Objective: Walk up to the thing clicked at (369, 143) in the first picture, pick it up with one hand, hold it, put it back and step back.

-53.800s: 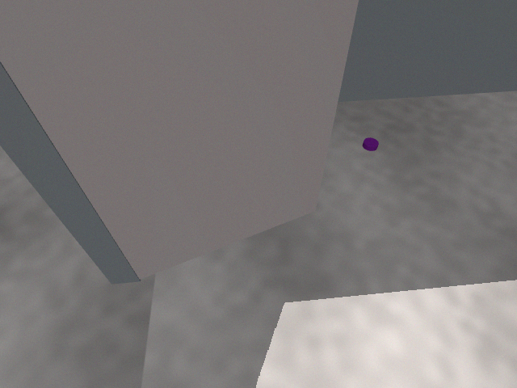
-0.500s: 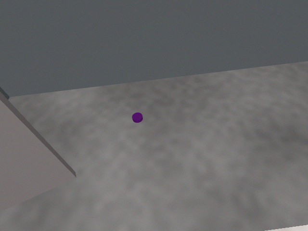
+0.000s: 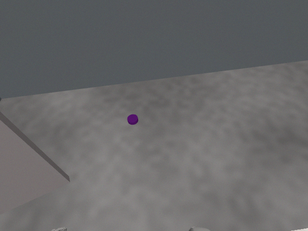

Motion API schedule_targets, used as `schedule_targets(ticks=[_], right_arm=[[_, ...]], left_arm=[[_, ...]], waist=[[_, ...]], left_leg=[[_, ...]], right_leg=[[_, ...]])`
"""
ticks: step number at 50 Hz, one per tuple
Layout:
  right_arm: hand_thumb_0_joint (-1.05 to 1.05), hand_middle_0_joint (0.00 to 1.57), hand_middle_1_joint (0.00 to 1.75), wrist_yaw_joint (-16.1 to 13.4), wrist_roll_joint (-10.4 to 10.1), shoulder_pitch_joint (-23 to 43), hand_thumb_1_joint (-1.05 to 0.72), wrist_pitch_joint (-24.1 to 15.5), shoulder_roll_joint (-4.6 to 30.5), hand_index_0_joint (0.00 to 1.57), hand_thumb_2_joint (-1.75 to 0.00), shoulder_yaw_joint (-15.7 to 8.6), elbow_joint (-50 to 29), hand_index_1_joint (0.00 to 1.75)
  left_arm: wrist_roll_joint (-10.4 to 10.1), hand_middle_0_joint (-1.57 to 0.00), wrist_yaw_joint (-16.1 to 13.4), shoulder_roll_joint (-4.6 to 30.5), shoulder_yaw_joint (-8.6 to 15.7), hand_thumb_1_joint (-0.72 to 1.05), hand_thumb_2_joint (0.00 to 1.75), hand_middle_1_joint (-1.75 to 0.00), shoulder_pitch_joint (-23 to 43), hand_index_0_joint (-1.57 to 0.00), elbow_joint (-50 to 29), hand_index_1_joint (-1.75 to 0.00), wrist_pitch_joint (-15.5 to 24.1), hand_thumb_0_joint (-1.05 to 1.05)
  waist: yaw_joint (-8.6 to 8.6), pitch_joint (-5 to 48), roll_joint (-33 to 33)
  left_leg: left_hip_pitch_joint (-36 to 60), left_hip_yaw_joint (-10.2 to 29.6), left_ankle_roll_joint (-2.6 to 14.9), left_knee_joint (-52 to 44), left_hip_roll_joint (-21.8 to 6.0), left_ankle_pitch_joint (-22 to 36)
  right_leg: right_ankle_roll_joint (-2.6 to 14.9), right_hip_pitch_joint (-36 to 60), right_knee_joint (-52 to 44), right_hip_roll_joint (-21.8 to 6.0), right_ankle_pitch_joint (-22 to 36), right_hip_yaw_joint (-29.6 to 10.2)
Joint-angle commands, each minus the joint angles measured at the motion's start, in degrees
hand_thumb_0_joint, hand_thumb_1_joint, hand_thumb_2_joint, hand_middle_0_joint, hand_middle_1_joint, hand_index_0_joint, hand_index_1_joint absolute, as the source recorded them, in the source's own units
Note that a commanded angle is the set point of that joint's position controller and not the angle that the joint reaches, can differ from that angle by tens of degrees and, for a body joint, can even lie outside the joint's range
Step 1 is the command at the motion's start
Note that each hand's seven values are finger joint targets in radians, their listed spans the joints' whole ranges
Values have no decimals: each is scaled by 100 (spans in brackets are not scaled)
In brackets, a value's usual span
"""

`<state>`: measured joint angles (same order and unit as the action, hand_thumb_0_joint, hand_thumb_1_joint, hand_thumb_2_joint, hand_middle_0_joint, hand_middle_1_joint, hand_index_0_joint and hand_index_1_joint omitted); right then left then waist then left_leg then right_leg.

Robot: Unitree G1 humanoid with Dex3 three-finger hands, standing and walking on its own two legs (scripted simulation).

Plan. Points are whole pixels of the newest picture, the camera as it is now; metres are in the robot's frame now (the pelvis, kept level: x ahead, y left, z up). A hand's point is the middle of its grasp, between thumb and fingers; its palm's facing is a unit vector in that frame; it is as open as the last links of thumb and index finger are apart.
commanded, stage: step back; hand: left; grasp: from above
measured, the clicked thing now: (132, 119) +1.04 +0.23 -0.74
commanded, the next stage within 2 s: stand in 0.18 s
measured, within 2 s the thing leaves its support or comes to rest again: neither
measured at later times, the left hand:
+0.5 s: hand out of the picture +0.10 +0.28 -0.14, palm faces +0.02 -0.95 -0.30, open 7.4 cm
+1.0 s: hand out of the picture +0.10 +0.27 -0.13, palm faces +0.00 -0.93 -0.36, open 7.4 cm
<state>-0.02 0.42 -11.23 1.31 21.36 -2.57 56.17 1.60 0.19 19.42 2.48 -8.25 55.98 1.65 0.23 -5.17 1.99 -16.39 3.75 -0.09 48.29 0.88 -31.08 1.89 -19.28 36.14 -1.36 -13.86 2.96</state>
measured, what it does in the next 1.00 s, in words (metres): steps on the spot: left foot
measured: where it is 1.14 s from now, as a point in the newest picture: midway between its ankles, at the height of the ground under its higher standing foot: outside the picture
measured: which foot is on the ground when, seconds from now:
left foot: up 0.00-0.16, down 0.18-1.00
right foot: down 0.00-1.00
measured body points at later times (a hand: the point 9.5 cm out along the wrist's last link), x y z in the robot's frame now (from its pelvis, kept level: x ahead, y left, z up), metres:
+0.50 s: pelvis +0.03 +0.03 +0.02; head +0.04 +0.04 +0.47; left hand +0.10 +0.33 -0.12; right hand +0.13 -0.27 -0.10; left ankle +0.00 +0.16 -0.72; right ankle +0.06 -0.10 -0.72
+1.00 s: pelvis +0.02 +0.01 +0.02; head +0.02 +0.00 +0.47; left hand +0.10 +0.32 -0.10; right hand +0.11 -0.29 -0.11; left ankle +0.00 +0.16 -0.72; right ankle +0.06 -0.11 -0.72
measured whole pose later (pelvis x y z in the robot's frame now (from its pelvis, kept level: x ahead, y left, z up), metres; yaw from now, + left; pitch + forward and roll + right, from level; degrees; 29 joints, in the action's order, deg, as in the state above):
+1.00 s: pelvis +0.02 +0.01 +0.02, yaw +1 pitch -3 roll +0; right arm 0.9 0.7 -5.5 -0.4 19.9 -0.5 65.0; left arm 0.4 0.6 20.4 -0.1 -5.2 65.4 1.0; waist 0.2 -3.1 0.5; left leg -2.5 0.2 -2.6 17.7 -2.4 -12.0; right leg 0.1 -9.3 20.1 -1.8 -7.6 3.6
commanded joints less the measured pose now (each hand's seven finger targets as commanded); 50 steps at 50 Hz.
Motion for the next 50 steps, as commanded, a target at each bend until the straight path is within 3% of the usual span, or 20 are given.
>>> schedule_targets(ticks=[1,6,8,9,10,11,12,13,14,16,18,25,29,33,35,40,45,48,50], right_arm=[[0,20,30,-69,39,-309,-90,-50,1079,20,-90,-246,-77,30],[0,20,30,-59,94,-236,-90,-117,952,20,-90,-205,54,30],[0,20,30,-63,138,-384,-90,-159,961,20,-90,-241,203,30],[0,20,30,-81,85,-412,-90,-304,872,20,-90,-194,118,30],[0,20,30,-99,141,-261,-90,-398,1193,20,-90,-258,87,30],[0,20,30,-103,160,273,-90,-459,1522,20,-90,-289,6,30],[0,20,30,-87,139,564,-90,-445,1584,20,-90,-246,-5,30],[0,20,30,-55,117,770,-90,-425,1383,20,-90,-216,23,30],[0,20,30,-28,81,822,-90,-402,1161,20,-90,-147,42,30],[0,20,30,-30,66,744,-90,-410,1088,20,-90,-96,73,30],[0,20,30,-29,41,727,-90,-433,1179,20,-90,-118,171,30],[0,20,30,-59,-25,678,-90,-387,1085,20,-90,-92,347,30],[0,20,30,-56,-32,719,-90,-351,1052,20,-90,-71,387,30],[0,20,30,-46,-24,826,-90,-313,1081,20,-90,-55,398,30],[0,20,30,-38,-17,894,-90,-311,1048,20,-90,-48,388,30],[0,20,30,-18,5,926,-90,-300,1025,20,-90,-14,440,30],[0,20,30,-1,6,934,-90,-307,1049,20,-90,-10,472,30],[0,20,30,15,23,821,-90,-274,986,20,-90,7,520,30],[0,20,30,30,28,852,-90,-268,1040,20,-90,-20,526,30]], left_arm=[[12,-20,-160,1710,470,90,90,-30,331,-20,-355,-30,187,0],[7,-20,-145,1670,487,90,90,-30,425,-20,-328,-30,124,0],[-52,-20,-131,1662,449,90,90,-30,584,-20,-337,-30,65,0],[-151,-20,-94,1346,321,90,90,-30,421,-20,-196,-30,41,0],[-216,-20,-87,1017,238,90,90,-30,393,-20,-249,-30,32,0],[-266,-20,-75,932,176,90,90,-30,308,-20,-216,-30,16,0],[-259,-20,-78,1086,176,90,90,-30,521,-20,-158,-30,-17,0],[-238,-20,-45,1127,177,90,90,-30,571,-20,-61,-30,-15,0],[-187,-20,-18,1157,160,90,90,-30,564,-20,55,-30,10,0],[-148,-20,13,1220,146,90,90,-30,515,-20,156,-30,41,0],[-149,-20,13,1193,107,90,90,-30,456,-20,249,-30,38,0],[-140,-20,-18,1267,3,90,90,-30,534,-20,466,-30,70,0],[-124,-20,-33,1272,-25,90,90,-30,531,-20,534,-30,94,0],[-117,-20,-47,1240,-39,90,90,-30,549,-20,571,-30,82,0],[-113,-20,-50,1248,-36,90,90,-30,528,-20,579,-30,102,0],[-110,-20,-44,1268,-36,90,90,-30,603,-20,607,-30,93,0],[-111,-20,-46,1307,-27,90,90,-30,602,-20,616,-30,99,0],[-109,-20,-44,1384,-12,90,90,-30,610,-20,622,-30,85,0],[-102,-20,-43,1362,-18,90,90,-30,621,-20,612,-30,70,0]], waist=[[75,351,-999],[122,669,-1317],[-40,776,-1194],[-157,946,-1116],[-73,1134,-284],[178,926,55],[189,674,144],[279,493,82],[232,504,129],[121,540,428],[157,598,498],[5,813,41],[-31,798,-122],[-24,692,-132],[-11,817,-219],[-7,616,-198],[13,711,-210],[14,524,-365],[23,496,-261]], left_leg=[[-518,302,36,448,-140,140],[-236,-298,-42,-913,-197,219],[304,-564,-33,-1909,-94,1028],[1075,-237,-28,-2753,-235,2150],[1228,762,141,-2930,-963,2864],[955,1294,397,-2873,-1386,3041],[-15,1291,588,-2791,-1389,2283],[-255,963,462,-2867,-1205,1807],[-175,587,316,-2911,-1012,1699],[74,448,142,-3102,-903,1955],[268,407,104,-3086,-919,2521],[978,103,61,-3010,-862,3592],[1090,41,56,-3068,-850,3500],[1102,36,51,-3180,-863,3199],[1291,10,38,-3145,-879,3375],[1069,10,0,-3324,-857,2782],[1095,9,7,-3374,-873,2667],[947,-9,17,-3423,-801,2116],[966,-13,30,-3384,-804,2051]], right_leg=[[752,276,-1745,-1497,-733,-1895],[709,671,-1346,-1403,177,-1398],[599,495,-911,-1255,539,-1110],[323,370,-586,-909,1160,-801],[-15,252,-37,-491,1141,-442],[-162,151,-180,-171,653,-250],[-129,748,-485,-206,-229,-410],[-103,1089,-870,-268,-228,-541],[-68,1261,-981,-454,121,-567],[-13,1340,-960,-534,724,-562],[-15,1463,-1109,-545,985,-505],[-42,1586,-1363,-663,1964,-484],[-78,1571,-1498,-696,2083,-492],[-120,1517,-1666,-688,1816,-492],[-107,1464,-1671,-713,2050,-504],[-128,1436,-1841,-703,1497,-540],[-113,1497,-1873,-713,1389,-552],[-123,1288,-2062,-713,557,-637],[-107,1152,-2149,-708,198,-666]])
